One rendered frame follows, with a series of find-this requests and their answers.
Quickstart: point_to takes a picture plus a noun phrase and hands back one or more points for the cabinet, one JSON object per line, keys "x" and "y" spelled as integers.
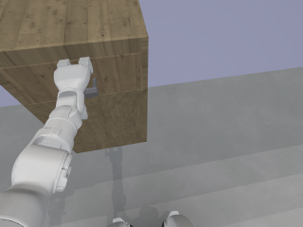
{"x": 42, "y": 31}

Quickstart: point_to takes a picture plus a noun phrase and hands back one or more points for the left robot hand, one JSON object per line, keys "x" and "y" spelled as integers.
{"x": 76, "y": 76}

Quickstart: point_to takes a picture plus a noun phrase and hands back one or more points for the handle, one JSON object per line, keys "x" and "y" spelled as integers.
{"x": 91, "y": 91}

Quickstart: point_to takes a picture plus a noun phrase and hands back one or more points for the drawer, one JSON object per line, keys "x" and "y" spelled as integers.
{"x": 35, "y": 82}

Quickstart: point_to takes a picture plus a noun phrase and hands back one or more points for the left robot forearm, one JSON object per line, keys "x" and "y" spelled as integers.
{"x": 62, "y": 125}

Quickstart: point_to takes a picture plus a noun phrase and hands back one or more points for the right robot thigh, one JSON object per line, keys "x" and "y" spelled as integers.
{"x": 178, "y": 221}

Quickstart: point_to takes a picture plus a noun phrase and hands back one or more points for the robot left upper arm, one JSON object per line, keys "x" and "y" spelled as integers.
{"x": 42, "y": 171}

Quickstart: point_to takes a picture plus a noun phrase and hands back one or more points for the left robot shin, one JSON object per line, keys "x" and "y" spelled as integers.
{"x": 118, "y": 219}

